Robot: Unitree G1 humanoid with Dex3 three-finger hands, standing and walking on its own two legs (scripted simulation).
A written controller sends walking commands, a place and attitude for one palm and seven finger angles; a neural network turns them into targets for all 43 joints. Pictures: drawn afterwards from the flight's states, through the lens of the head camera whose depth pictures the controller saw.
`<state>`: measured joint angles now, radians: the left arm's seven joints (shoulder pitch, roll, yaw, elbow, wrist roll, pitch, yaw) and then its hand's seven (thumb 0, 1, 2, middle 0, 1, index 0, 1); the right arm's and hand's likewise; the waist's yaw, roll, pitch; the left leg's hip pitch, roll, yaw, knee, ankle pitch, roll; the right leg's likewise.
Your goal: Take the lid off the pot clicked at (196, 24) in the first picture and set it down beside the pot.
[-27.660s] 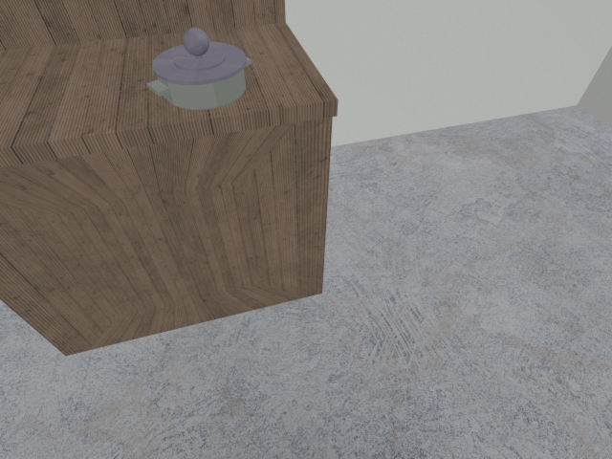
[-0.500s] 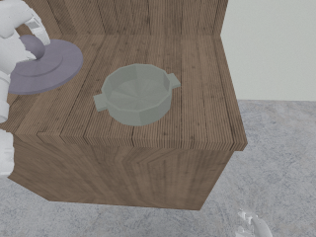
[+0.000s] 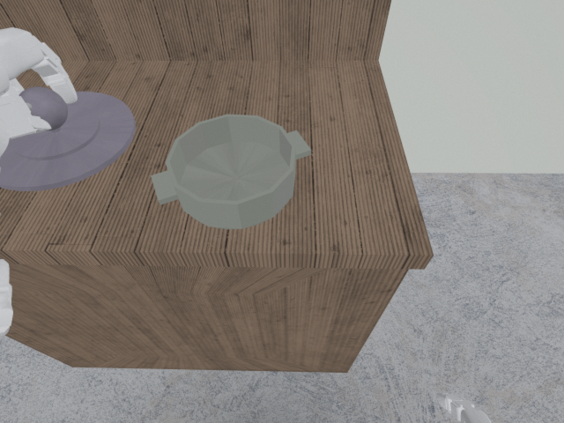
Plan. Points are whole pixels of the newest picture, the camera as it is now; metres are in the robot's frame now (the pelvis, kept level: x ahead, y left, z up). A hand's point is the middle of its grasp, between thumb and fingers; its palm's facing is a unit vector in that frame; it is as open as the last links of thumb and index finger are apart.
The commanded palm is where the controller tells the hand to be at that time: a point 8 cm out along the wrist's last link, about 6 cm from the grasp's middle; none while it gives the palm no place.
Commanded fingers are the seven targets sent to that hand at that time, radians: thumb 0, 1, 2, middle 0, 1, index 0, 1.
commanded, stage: lower the lid onto the table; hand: left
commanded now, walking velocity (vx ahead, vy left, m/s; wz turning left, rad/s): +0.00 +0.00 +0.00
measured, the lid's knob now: (42, 109) +0.46 +0.32 +0.21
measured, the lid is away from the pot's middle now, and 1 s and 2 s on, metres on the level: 0.23 0.23 0.24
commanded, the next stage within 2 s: open the fingers wide in 1.16 s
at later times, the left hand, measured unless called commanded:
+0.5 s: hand (37, 138) +0.42 +0.31 +0.19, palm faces -0.31 -0.15 -0.94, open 8.4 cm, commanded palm +0.42 +0.31 +0.27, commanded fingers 0.00 0.36 1.32 -0.97 -0.78 -0.94 -0.78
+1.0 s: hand (57, 152) +0.43 +0.31 +0.16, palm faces -0.36 -0.16 -0.92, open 8.5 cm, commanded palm +0.43 +0.32 +0.23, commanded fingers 0.00 0.36 1.32 -0.97 -0.78 -0.94 -0.78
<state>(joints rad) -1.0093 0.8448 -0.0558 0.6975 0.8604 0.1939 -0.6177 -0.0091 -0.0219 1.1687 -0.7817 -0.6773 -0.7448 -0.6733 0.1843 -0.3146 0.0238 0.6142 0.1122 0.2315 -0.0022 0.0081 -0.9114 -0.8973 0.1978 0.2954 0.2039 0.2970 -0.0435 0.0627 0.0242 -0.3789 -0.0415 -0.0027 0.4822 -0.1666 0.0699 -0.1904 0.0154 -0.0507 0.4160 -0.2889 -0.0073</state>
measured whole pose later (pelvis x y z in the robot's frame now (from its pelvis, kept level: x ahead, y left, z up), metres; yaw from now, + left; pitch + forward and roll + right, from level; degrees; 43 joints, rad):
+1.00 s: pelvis +0.00 +0.01 +0.00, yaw +0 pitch +5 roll -3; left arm -0.96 0.78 -0.10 0.81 0.85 0.09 -0.55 -0.01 -0.02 1.16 -0.78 -0.68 -0.74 -0.68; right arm 0.21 -0.31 0.02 0.65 0.10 0.22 -0.01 0.01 -0.91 -0.90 0.20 0.30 0.21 0.30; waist -0.06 0.05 0.02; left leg -0.43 -0.05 -0.01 0.53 -0.18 0.09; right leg -0.23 0.01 -0.05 0.45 -0.30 0.00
